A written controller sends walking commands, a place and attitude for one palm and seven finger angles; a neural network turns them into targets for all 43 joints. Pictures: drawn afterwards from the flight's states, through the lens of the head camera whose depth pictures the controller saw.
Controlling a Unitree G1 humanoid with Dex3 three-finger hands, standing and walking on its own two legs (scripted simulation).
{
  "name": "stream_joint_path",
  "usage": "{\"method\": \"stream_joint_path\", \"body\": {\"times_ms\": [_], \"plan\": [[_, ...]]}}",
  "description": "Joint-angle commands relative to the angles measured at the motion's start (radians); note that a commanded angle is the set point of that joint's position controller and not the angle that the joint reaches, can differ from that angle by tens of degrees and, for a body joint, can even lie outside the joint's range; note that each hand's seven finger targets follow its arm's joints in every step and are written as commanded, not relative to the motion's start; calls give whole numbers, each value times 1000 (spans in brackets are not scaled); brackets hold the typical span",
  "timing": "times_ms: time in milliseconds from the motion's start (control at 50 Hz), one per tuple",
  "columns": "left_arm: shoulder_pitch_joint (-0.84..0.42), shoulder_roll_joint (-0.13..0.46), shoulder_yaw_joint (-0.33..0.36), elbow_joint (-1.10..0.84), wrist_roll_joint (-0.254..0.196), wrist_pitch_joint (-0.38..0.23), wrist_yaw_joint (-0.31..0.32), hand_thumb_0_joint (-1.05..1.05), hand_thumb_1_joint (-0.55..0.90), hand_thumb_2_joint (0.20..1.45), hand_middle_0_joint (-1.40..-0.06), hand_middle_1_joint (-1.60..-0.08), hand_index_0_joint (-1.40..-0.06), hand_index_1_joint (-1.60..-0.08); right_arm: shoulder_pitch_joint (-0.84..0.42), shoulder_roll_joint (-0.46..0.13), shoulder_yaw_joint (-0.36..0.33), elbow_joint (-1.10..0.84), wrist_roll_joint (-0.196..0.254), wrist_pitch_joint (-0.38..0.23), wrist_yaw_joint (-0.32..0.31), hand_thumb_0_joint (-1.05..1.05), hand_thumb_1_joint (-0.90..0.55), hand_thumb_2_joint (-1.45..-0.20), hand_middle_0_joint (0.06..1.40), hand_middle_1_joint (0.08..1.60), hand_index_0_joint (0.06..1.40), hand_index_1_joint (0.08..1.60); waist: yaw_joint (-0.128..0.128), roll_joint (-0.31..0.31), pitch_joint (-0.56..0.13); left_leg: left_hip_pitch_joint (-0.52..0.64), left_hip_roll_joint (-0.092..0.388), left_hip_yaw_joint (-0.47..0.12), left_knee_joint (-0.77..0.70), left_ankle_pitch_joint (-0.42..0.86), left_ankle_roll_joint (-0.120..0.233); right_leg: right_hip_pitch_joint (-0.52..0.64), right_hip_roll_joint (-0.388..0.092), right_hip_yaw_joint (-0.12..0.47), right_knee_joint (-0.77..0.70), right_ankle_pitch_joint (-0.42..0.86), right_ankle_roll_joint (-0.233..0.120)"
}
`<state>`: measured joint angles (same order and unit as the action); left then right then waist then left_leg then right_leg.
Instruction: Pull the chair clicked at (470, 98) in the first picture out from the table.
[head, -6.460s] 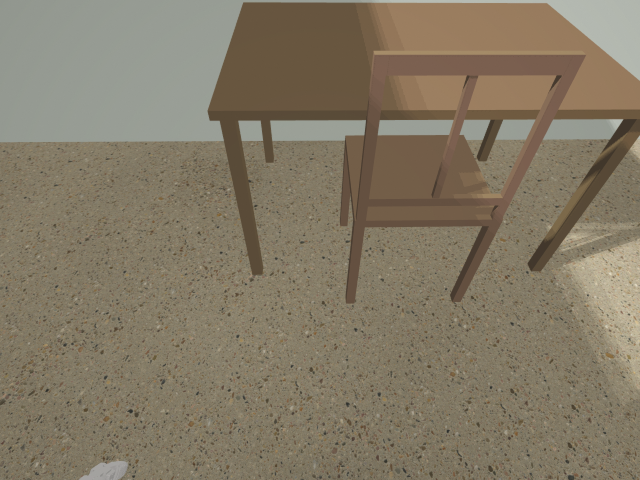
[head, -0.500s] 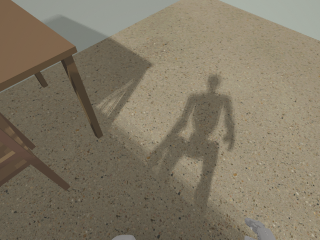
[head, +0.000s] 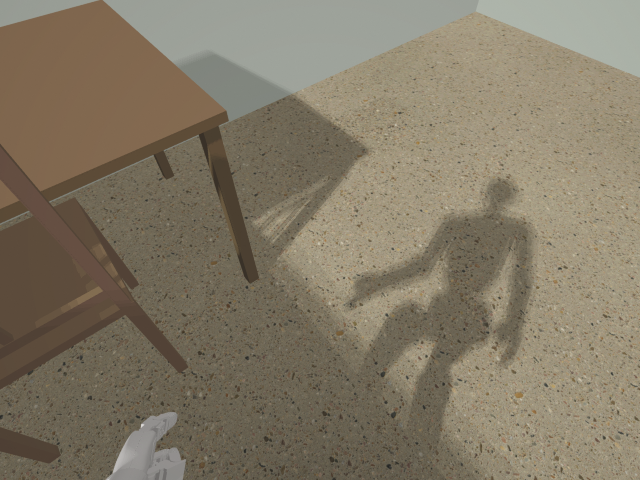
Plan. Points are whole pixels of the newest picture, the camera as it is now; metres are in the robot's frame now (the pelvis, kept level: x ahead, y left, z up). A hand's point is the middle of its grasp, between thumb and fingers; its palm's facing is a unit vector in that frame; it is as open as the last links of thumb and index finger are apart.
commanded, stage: turn to face it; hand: left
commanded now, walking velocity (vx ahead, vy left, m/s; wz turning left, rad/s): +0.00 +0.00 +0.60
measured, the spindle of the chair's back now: out of the picture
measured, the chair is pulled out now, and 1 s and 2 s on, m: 0.00 0.00 0.00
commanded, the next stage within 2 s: take the last steps up to it in 1.08 s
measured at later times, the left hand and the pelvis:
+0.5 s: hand out of the picture -0.06 +0.23 -0.18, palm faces +0.39 -0.89 -0.25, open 7.4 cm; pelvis -0.01 +0.02 -0.01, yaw +21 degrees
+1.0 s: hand out of the picture -0.02 +0.29 -0.15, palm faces +0.55 -0.80 -0.24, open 7.4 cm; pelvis -0.01 +0.05 +0.01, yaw +34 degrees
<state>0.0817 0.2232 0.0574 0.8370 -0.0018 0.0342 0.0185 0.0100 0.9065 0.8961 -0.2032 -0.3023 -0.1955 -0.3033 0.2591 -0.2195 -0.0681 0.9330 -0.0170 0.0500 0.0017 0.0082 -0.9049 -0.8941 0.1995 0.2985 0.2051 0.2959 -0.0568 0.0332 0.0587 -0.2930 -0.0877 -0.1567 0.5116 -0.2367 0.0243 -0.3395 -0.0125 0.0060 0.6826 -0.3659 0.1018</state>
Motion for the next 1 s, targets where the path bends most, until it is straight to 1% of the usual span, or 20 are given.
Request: {"method": "stream_joint_path", "body": {"times_ms": [0,20,40,80,120,160,240,360,400,440,460,480,500,520,540,580,640,700,800,980], "plan": [[151,236,54,-50,18,-49,24,0,900,900,-200,-300,-200,-300,-1,-90,-42,-106,20,-34,-3,0,-900,-900,200,300,200,300,89,-279,-211,-277,42,-32,249,-168,-44,506,-352,295,-399,332,-114],[158,275,56,-60,21,-44,25,0,900,900,-200,-300,-200,-300,-1,-117,-49,-124,8,-28,-6,0,-900,-900,200,300,200,300,91,-314,-199,-312,8,58,480,-392,-79,388,-525,402,-382,465,-233],[133,245,48,-67,18,-38,26,0,900,900,-200,-300,-200,-300,-8,-135,-57,-120,-1,-19,-3,0,-900,-900,200,300,200,300,78,-198,-146,-287,48,41,632,-352,-71,262,-492,305,-378,411,-265],[41,168,31,-75,12,-42,22,0,900,900,-200,-300,-200,-300,0,-122,-57,-71,-7,1,10,0,-900,-900,200,300,200,300,29,-197,-50,-299,90,63,731,-219,-86,176,-357,170,-391,343,-208],[29,128,17,-73,11,-46,16,0,900,900,-200,-300,-200,-300,24,-108,-54,-52,-5,8,22,0,-900,-900,200,300,200,300,11,-211,-8,-298,104,100,763,-121,-100,145,-290,28,-375,400,-170],[74,130,17,-60,12,-50,16,0,900,900,-200,-300,-200,-300,15,-107,-49,-48,-5,13,24,0,-900,-900,200,300,200,300,28,-233,-4,-298,115,121,759,-89,-112,169,-286,-21,-373,427,-167],[145,151,27,-32,20,-44,17,0,900,900,-200,-300,-200,-300,-62,-106,-44,-65,-4,20,26,0,-900,-900,200,300,200,300,62,-218,1,-297,135,152,674,-115,-120,203,-321,-41,-375,378,-190],[200,195,44,-2,32,-32,14,0,900,900,-200,-300,-200,-300,-160,-81,-20,-100,4,2,29,0,-900,-900,200,300,200,300,102,-250,-42,-183,129,239,351,-195,-99,261,-361,-108,-294,531,-213],[205,211,52,3,33,-27,12,0,900,900,-200,-300,-200,-300,-151,-83,-15,-107,6,-9,28,0,-900,-900,200,300,200,300,104,-265,-73,-115,116,265,249,-192,-81,271,-373,-128,-242,574,-203],[194,209,55,11,26,-21,8,0,900,900,-200,-300,-200,-300,-84,-107,-20,-98,4,-18,24,0,-900,-900,200,300,200,300,63,-225,-115,19,99,275,46,-58,-62,243,-352,-186,-122,545,-152],[195,197,53,7,17,-17,4,0,900,900,-200,-300,-200,-300,-12,-154,-32,-82,0,-27,24,0,-900,-900,200,300,200,300,21,-111,-166,188,125,225,-82,105,-43,148,-326,-208,43,465,-107],[193,132,42,-33,7,-14,-4,0,900,900,-200,-300,-200,-300,57,-282,-63,-79,-5,-40,17,0,-900,-900,200,300,200,300,-21,221,-211,391,398,-145,-121,486,74,-164,-177,-229,297,-57,-19],[128,99,22,-68,13,-8,0,0,900,900,-200,-300,-200,-300,123,-338,-72,-56,9,-35,7,0,-900,-900,200,300,200,300,-44,283,-234,397,517,-262,-112,839,179,-273,-120,-111,438,-344,-2],[103,120,20,-70,18,2,5,0,900,900,-200,-300,-200,-300,118,-320,-66,-51,9,-31,-1,0,-900,-900,200,300,200,300,-37,163,-204,358,516,-179,-102,787,192,-272,-148,-51,498,-285,-15],[88,109,26,-48,21,5,9,0,900,900,-200,-300,-200,-300,73,-278,-55,-56,5,-37,-12,0,-900,-900,200,300,200,300,-27,215,-172,312,443,-150,-109,761,166,-280,-145,-30,525,-220,-13],[110,130,33,-10,19,2,0,0,900,900,-200,-300,-200,-300,-40,-218,-32,-86,2,-39,-20,0,-900,-900,200,300,200,300,23,171,-110,235,344,-55,-118,676,127,-261,-132,-4,558,-81,-7],[160,130,34,20,19,1,-7,0,900,900,-200,-300,-200,-300,-74,-199,-24,-102,5,-46,-19,0,-900,-900,200,300,200,300,52,95,-117,220,296,-14,-145,603,112,-219,-112,-17,530,3,2],[147,125,32,18,19,4,-2,0,900,900,-200,-300,-200,-300,-42,-195,-23,-92,5,-46,-19,0,-900,-900,200,300,200,300,45,64,-117,234,296,-58,-167,538,124,-219,-100,-5,482,29,10],[83,116,28,-5,17,2,4,0,900,900,-200,-300,-200,-300,-3,-180,-24,-77,0,-42,-19,0,-900,-900,200,300,200,300,29,86,-80,229,296,-139,-185,472,149,-219,-83,3,385,6,9],[23,73,11,-24,8,-7,11,0,900,900,-200,-300,-200,-300,43,-163,-22,-40,-10,-36,-26,0,-900,-900,200,300,200,300,15,90,-85,182,293,-248,-173,436,177,-89,-26,8,155,-70,-32]]}}
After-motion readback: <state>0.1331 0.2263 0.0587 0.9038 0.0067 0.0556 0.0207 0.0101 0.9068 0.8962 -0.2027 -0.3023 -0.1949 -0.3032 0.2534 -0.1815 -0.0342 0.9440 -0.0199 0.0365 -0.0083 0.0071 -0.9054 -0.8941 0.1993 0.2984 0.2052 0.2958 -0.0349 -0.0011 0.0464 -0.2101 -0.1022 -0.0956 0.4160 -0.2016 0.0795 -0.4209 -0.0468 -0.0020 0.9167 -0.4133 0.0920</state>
